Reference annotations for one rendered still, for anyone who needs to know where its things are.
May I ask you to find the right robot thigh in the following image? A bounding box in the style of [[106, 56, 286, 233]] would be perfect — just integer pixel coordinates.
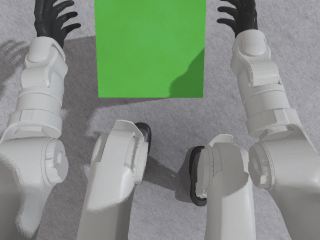
[[198, 142, 256, 240]]

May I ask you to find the left robot hand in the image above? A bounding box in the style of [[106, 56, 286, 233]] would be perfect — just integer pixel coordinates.
[[34, 0, 81, 49]]

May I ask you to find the right robot hand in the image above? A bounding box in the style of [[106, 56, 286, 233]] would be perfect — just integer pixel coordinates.
[[217, 0, 258, 39]]

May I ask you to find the robot left upper arm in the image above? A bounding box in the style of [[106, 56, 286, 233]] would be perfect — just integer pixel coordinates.
[[0, 136, 69, 240]]

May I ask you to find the robot right foot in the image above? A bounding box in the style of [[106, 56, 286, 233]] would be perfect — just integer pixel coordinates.
[[189, 146, 207, 207]]

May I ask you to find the carton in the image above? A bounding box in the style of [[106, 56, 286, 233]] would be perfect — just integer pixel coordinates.
[[94, 0, 207, 98]]

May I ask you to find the robot left forearm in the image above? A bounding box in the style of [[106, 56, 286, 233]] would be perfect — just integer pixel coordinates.
[[0, 36, 68, 144]]

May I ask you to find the robot right upper arm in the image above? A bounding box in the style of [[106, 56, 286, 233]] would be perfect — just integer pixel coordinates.
[[248, 136, 320, 240]]

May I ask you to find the robot right forearm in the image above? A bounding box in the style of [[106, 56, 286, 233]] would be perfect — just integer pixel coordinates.
[[230, 29, 320, 165]]

